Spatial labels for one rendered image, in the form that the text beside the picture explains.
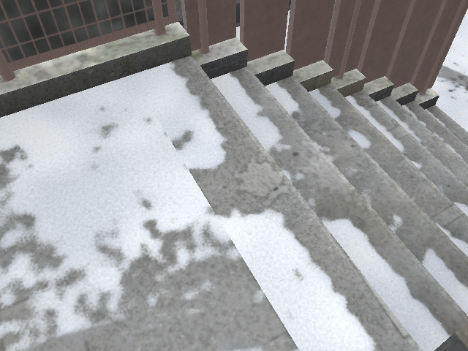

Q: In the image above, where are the stairs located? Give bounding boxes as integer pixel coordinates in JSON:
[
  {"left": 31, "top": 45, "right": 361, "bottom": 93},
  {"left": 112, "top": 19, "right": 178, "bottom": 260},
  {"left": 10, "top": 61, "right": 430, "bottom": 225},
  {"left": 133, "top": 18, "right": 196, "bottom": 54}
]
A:
[{"left": 211, "top": 67, "right": 468, "bottom": 351}]

